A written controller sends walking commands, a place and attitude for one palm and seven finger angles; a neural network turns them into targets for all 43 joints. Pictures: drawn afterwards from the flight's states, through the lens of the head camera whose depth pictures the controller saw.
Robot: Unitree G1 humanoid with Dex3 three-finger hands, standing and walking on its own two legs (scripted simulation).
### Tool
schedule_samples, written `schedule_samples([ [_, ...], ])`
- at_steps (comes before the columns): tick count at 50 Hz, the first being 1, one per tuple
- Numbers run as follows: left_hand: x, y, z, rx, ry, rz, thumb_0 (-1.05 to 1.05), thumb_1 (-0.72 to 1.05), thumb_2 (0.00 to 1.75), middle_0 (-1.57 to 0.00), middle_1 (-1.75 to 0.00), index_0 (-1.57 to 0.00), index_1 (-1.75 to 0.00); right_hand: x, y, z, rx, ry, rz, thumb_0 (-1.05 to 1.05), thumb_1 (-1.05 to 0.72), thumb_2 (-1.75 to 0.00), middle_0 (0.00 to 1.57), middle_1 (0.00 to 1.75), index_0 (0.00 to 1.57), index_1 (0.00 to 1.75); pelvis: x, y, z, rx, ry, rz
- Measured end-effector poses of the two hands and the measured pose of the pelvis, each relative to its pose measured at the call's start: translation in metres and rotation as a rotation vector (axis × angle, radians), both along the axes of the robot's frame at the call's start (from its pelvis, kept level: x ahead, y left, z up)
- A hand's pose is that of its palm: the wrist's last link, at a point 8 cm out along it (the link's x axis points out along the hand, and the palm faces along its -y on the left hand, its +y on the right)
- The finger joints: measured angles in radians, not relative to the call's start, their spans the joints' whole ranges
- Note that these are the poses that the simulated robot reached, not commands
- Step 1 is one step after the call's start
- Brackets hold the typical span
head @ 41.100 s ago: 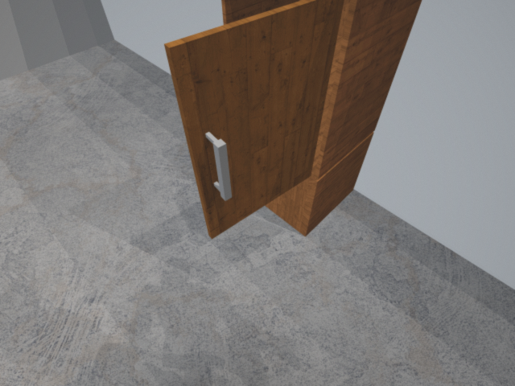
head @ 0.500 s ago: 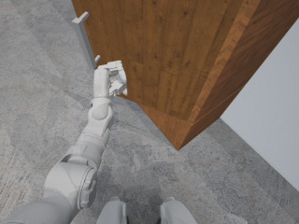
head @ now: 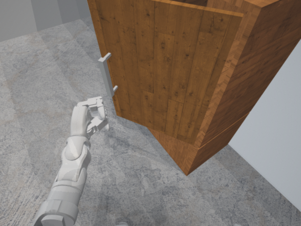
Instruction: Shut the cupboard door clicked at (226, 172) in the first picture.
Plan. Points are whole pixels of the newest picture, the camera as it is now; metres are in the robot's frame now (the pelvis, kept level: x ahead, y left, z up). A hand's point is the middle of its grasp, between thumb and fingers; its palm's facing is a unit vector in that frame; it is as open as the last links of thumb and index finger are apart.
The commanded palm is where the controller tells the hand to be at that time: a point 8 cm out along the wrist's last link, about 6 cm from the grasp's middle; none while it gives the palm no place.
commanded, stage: draw the hand back to the body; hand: left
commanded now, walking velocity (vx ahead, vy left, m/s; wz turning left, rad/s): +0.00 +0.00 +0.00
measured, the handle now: (109, 76) +0.64 +0.16 +0.00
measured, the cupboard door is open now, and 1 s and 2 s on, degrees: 30 30 30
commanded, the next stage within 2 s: step back with the hand held close in 1.12 s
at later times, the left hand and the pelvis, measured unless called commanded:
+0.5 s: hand (29, 148) +0.26 +0.24 +0.15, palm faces +0.27 -0.92 -0.29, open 4.3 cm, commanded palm +0.21 +0.29 +0.18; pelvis +0.02 +0.02 +0.04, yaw +1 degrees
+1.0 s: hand out of the picture +0.20 +0.28 +0.19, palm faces +0.47 -0.79 -0.39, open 7.3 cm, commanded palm +0.15 +0.32 +0.22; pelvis +0.02 +0.02 +0.04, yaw +1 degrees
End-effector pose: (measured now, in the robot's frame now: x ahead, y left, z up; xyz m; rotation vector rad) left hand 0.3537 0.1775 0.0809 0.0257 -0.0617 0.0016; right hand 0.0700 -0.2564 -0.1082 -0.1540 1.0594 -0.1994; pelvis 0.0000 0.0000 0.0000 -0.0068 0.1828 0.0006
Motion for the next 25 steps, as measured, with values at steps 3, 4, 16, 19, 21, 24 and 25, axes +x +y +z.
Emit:
schedule_samples([
  [3, -0.015, 0.009, 0.009, -0.004, -0.002, -0.010, 0.02, 0.90, 0.90, -1.28, -1.47, -1.28, -1.48, 0.031, 0.000, 0.015, -0.014, -0.107, 0.016, 0.01, -0.91, -0.89, 0.20, 0.30, 0.20, 0.30, 0.003, 0.003, 0.005, 0.001, -0.029, -0.004],
  [4, -0.022, 0.012, 0.012, 0.020, 0.001, -0.009, 0.02, 0.90, 0.90, -1.27, -1.46, -1.27, -1.46, 0.042, 0.002, 0.020, -0.017, -0.137, 0.017, 0.01, -0.91, -0.89, 0.20, 0.30, 0.20, 0.30, 0.004, 0.004, 0.007, 0.004, -0.041, -0.007],
  [16, -0.091, 0.068, 0.057, 0.201, 0.084, 0.149, 0.02, 0.89, 0.90, -1.01, -1.18, -1.01, -1.18, 0.144, 0.059, 0.082, 0.007, -0.384, 0.140, 0.01, -0.91, -0.89, 0.20, 0.30, 0.20, 0.30, 0.015, 0.017, 0.035, 0.002, -0.182, 0.013],
  [19, -0.105, 0.082, 0.066, 0.215, 0.084, 0.202, 0.02, 0.89, 0.90, -0.93, -1.09, -0.93, -1.10, 0.154, 0.074, 0.088, 0.026, -0.406, 0.183, 0.00, -0.91, -0.89, 0.20, 0.30, 0.20, 0.30, 0.017, 0.020, 0.039, 0.002, -0.202, 0.017],
  [21, -0.114, 0.091, 0.073, 0.227, 0.082, 0.234, 0.02, 0.89, 0.90, -0.88, -1.04, -0.88, -1.04, 0.156, 0.082, 0.089, 0.039, -0.411, 0.205, 0.00, -0.91, -0.89, 0.20, 0.30, 0.20, 0.30, 0.019, 0.022, 0.040, 0.002, -0.211, 0.019],
  [24, -0.128, 0.102, 0.082, 0.250, 0.075, 0.277, 0.02, 0.89, 0.90, -0.80, -0.95, -0.80, -0.95, 0.155, 0.090, 0.086, 0.054, -0.403, 0.225, 0.00, -0.90, -0.89, 0.20, 0.30, 0.21, 0.30, 0.021, 0.024, 0.042, 0.003, -0.222, 0.021],
  [25, -0.132, 0.106, 0.085, 0.259, 0.072, 0.291, 0.02, 0.89, 0.90, -0.77, -0.92, -0.77, -0.92, 0.154, 0.092, 0.085, 0.057, -0.397, 0.229, 0.01, -0.90, -0.89, 0.20, 0.30, 0.21, 0.30, 0.022, 0.024, 0.043, 0.003, -0.224, 0.021],
])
